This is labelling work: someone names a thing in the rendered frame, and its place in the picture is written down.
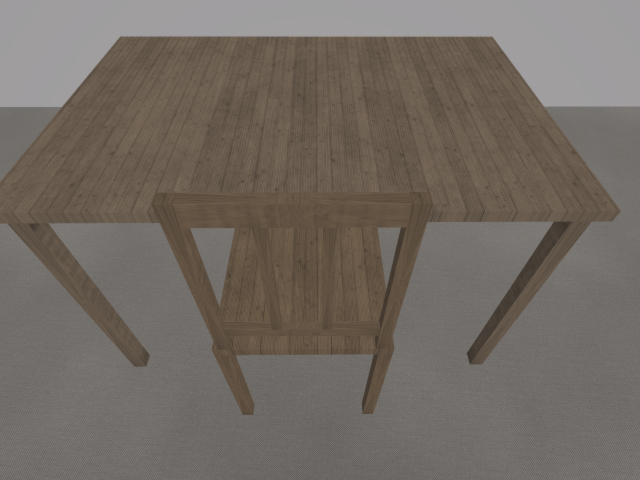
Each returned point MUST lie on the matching chair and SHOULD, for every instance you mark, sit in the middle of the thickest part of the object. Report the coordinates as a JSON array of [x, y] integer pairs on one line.
[[304, 276]]

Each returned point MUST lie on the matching table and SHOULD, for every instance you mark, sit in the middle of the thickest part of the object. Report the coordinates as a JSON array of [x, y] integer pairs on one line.
[[166, 114]]

